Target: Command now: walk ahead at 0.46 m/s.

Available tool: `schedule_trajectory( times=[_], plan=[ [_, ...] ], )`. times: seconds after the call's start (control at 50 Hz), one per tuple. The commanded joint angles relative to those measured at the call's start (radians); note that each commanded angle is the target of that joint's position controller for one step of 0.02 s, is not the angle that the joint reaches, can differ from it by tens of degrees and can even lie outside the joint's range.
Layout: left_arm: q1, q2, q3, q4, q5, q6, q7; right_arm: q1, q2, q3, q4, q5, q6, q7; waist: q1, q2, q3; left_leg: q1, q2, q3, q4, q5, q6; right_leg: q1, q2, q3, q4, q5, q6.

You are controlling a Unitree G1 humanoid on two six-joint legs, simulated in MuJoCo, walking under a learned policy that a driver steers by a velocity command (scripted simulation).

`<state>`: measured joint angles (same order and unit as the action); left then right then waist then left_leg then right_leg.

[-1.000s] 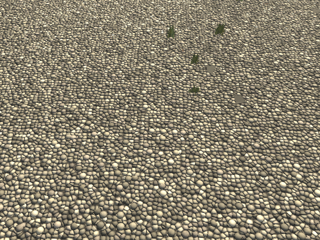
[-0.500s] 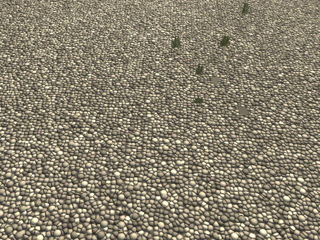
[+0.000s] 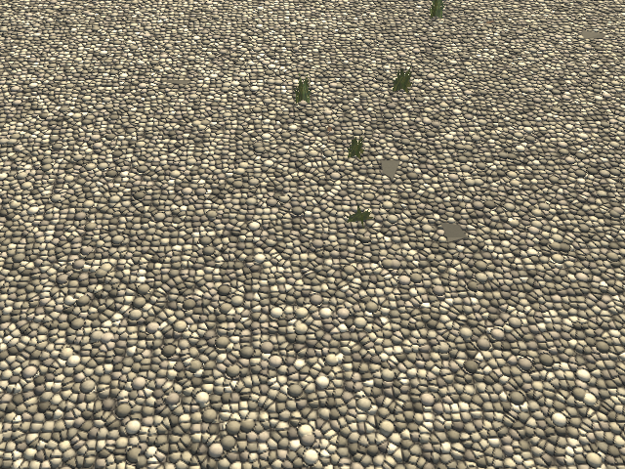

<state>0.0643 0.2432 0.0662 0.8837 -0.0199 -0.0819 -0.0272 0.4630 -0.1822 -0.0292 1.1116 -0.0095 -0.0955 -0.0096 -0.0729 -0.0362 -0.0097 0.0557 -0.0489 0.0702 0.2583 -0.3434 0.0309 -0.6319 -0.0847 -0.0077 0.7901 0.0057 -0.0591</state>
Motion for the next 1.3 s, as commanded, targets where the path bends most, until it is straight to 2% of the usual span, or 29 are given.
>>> schedule_trajectory(
  times=[0.02,0.08,0.1,0.12,0.14,0.16,0.2,0.24,0.28,0.3,0.36,0.5,0.54,0.58,0.6,0.62,0.64,0.66,0.68,0.74,0.86,1.0,1.06,1.08,1.1,1.12,1.14,1.18,1.3],
  plan=[
    [0.005,0.069,0.016,-0.041,0.000,-0.018,-0.026,0.020,-0.130,-0.026,-0.043,0.007,0.003,0.002,0.064,0.068,0.093,-0.046,0.308,-0.117,0.062,0.603,0.169,-0.017,0.000,-0.007,0.040,-0.067,-0.039],
    [0.421,0.153,0.065,0.099,0.000,-0.042,-0.041,-0.128,-0.154,-0.024,-0.102,0.017,0.002,0.010,0.290,0.120,-0.079,-0.342,0.208,-0.052,0.544,0.906,0.133,0.633,0.109,-0.103,-0.058,-0.081,-0.100],
    [0.565,0.255,0.086,0.131,0.005,-0.046,-0.029,-0.171,-0.131,-0.017,-0.138,0.016,-0.019,0.012,0.357,-0.070,-0.119,-0.557,0.080,-0.015,0.995,0.514,0.075,0.803,-0.057,0.121,-0.226,-0.147,-0.180],
    [0.448,0.226,0.053,0.087,0.000,-0.048,-0.040,0.010,-0.011,0.012,-0.135,0.025,-0.051,0.027,0.181,-0.314,-0.197,-0.774,-0.046,-0.149,1.277,-0.212,0.072,0.861,-0.261,0.594,-0.341,-0.141,-0.321],
    [0.409,0.128,0.024,0.075,-0.013,-0.045,-0.049,-0.039,-0.070,-0.004,-0.155,0.070,-0.074,0.037,0.178,-0.271,-0.141,-0.889,-0.022,-0.251,1.311,-0.201,0.093,0.822,-0.305,0.718,-0.485,-0.058,-0.349],
    [0.318,0.044,0.000,0.067,-0.004,-0.043,-0.056,-0.185,-0.150,-0.028,-0.210,0.084,-0.054,0.028,0.146,-0.062,-0.014,-0.939,0.040,-0.193,1.292,-0.098,0.115,0.679,-0.265,0.586,-0.495,-0.123,-0.284],
    [0.206,0.089,-0.001,0.039,-0.002,-0.058,-0.059,-0.189,-0.125,-0.025,-0.231,0.048,-0.012,0.003,0.073,0.055,0.032,-0.841,0.129,-0.211,1.132,-0.002,0.086,0.452,-0.262,0.452,-0.476,-0.035,-0.255],
    [0.157,0.088,-0.006,0.050,0.007,-0.051,-0.023,-0.181,-0.115,-0.030,-0.250,0.041,0.012,0.000,0.008,0.041,0.070,-0.699,0.167,-0.172,0.898,0.030,0.062,0.283,-0.170,0.291,-0.545,-0.147,-0.195],
    [0.225,0.129,0.007,0.075,0.029,-0.051,0.011,-0.208,-0.105,-0.030,-0.250,0.014,0.010,0.013,0.030,0.043,0.051,-0.681,0.167,-0.125,0.823,0.251,0.037,0.295,-0.156,0.222,-0.519,-0.014,-0.207],
    [0.283,0.090,-0.004,0.087,0.015,-0.063,0.032,-0.301,-0.130,-0.041,-0.288,0.029,-0.004,0.026,0.054,0.044,0.076,-0.792,0.178,-0.164,0.668,0.393,0.046,0.385,-0.107,0.173,-0.504,-0.122,-0.159],
    [0.337,0.110,0.004,0.086,-0.004,-0.056,0.066,-0.423,-0.081,-0.027,-0.323,-0.004,-0.024,0.065,0.111,0.019,0.042,-0.549,0.096,-0.067,0.313,0.842,0.054,0.275,-0.025,0.056,-0.441,-0.268,-0.109],
    [0.460,0.067,0.000,0.075,-0.006,-0.009,0.061,-0.592,-0.101,-0.006,-0.386,0.032,-0.005,0.114,0.197,0.011,0.124,-0.673,0.141,-0.114,0.127,0.759,0.059,0.502,-0.098,0.146,-0.115,-0.420,-0.084],
    [0.464,0.058,-0.003,0.071,-0.005,0.008,0.068,-0.506,-0.129,-0.014,-0.345,0.033,-0.017,0.108,0.172,0.040,0.125,-0.652,0.179,-0.126,-0.002,0.726,0.059,0.586,-0.086,0.159,0.059,-0.294,-0.075],
    [0.471,0.073,0.001,0.088,0.008,0.015,0.046,-0.184,-0.167,-0.044,-0.231,0.009,-0.022,0.094,0.033,0.092,-0.045,-0.144,0.130,-0.039,0.030,0.822,0.089,0.367,-0.005,0.071,0.436,-0.144,-0.061],
    [0.492,0.035,0.000,0.086,0.015,0.000,0.031,-0.029,-0.206,-0.053,-0.181,0.006,-0.010,0.087,-0.018,0.206,-0.122,0.176,0.236,-0.144,0.210,1.077,0.149,0.044,0.090,0.048,0.825,-0.619,-0.013],
    [0.589,0.000,-0.024,0.079,-0.024,-0.022,0.016,0.054,-0.263,-0.063,-0.179,-0.003,0.000,0.077,-0.014,0.355,-0.293,0.502,0.379,-0.266,0.493,1.192,0.215,-0.236,0.098,0.148,1.060,-0.806,0.004],
    [0.492,0.095,0.000,0.031,-0.033,-0.060,0.015,0.021,-0.223,-0.064,-0.223,0.010,0.012,0.061,-0.068,0.298,-0.340,0.451,0.398,-0.317,0.387,0.992,0.240,-0.294,0.063,0.243,0.826,-0.602,-0.021],
    [0.391,0.099,-0.003,-0.034,-0.065,-0.075,0.018,-0.003,-0.326,-0.093,-0.199,0.016,0.023,0.042,-0.012,0.342,-0.320,0.413,0.507,-0.567,0.228,0.332,0.349,-0.441,0.043,0.184,0.857,-0.502,0.002],
    [0.293,0.139,0.007,-0.050,-0.052,-0.068,0.047,-0.114,-0.252,-0.069,-0.250,-0.009,0.018,0.034,0.006,0.093,-0.248,0.209,0.494,-0.681,0.063,0.075,0.321,-0.420,-0.014,0.094,0.857,-0.384,0.015],
    [0.345,0.044,-0.001,-0.019,0.019,0.005,0.066,-0.302,-0.165,-0.037,-0.267,0.001,-0.009,0.043,0.147,0.025,-0.037,-0.319,0.417,-0.493,0.026,0.442,0.302,-0.161,-0.101,0.140,0.552,-0.296,0.106],
    [0.089,0.012,-0.007,-0.104,0.022,-0.011,0.045,-0.153,-0.184,-0.047,-0.201,0.022,-0.002,-0.005,0.066,0.077,0.003,-0.279,0.237,-0.186,-0.039,0.577,0.197,-0.053,-0.045,0.053,-0.007,0.022,0.064],
    [-0.108,0.028,-0.008,-0.174,0.004,-0.021,-0.003,-0.042,-0.210,-0.058,-0.141,0.036,0.031,-0.006,0.016,0.093,0.055,-0.033,0.296,-0.184,0.005,0.482,0.157,-0.037,0.026,0.008,-0.245,-0.032,0.001],
    [0.126,0.121,0.036,-0.110,0.010,-0.025,-0.003,-0.107,-0.209,-0.054,-0.156,0.028,0.036,-0.001,0.155,0.104,-0.082,-0.095,0.228,-0.111,0.274,0.787,0.105,0.368,0.091,-0.041,-0.276,-0.060,-0.063],
    [0.324,0.200,0.061,-0.070,0.018,-0.024,0.006,-0.119,-0.188,-0.041,-0.183,0.013,0.033,-0.002,0.226,0.015,-0.224,-0.296,0.162,-0.058,0.574,0.575,0.062,0.688,-0.064,0.142,-0.247,0.010,-0.128],
    [0.396,0.281,0.075,-0.049,0.020,-0.021,0.002,0.013,-0.065,-0.004,-0.185,0.011,0.009,0.011,0.168,-0.243,-0.377,-0.676,-0.007,-0.066,0.946,-0.096,0.004,1.033,-0.305,0.627,-0.359,-0.145,-0.297],
    [0.413,0.194,0.053,-0.054,0.012,-0.017,0.004,-0.033,-0.162,-0.026,-0.172,0.031,-0.013,0.019,0.203,-0.182,-0.386,-0.802,0.016,-0.201,1.062,-0.228,0.012,1.053,-0.304,0.744,-0.445,-0.283,-0.288],
    [0.308,0.159,0.040,-0.070,0.009,-0.019,0.008,-0.134,-0.213,-0.041,-0.206,0.050,-0.022,0.019,0.188,-0.135,-0.216,-0.878,0.067,-0.178,1.074,-0.153,0.023,0.918,-0.271,0.594,-0.468,-0.269,-0.237],
    [0.164,0.115,0.026,-0.096,0.021,-0.021,0.005,-0.216,-0.198,-0.046,-0.220,0.029,-0.013,0.003,0.122,0.000,-0.066,-0.792,0.150,-0.142,0.949,-0.008,0.019,0.614,-0.200,0.395,-0.522,-0.094,-0.195],
    [0.190,0.129,0.029,-0.056,0.020,-0.036,0.011,-0.250,-0.144,-0.052,-0.239,0.016,0.026,-0.002,0.062,-0.017,-0.006,-0.735,0.192,-0.137,0.703,0.195,-0.007,0.464,-0.145,0.215,-0.658,-0.010,-0.188]
  ],
)
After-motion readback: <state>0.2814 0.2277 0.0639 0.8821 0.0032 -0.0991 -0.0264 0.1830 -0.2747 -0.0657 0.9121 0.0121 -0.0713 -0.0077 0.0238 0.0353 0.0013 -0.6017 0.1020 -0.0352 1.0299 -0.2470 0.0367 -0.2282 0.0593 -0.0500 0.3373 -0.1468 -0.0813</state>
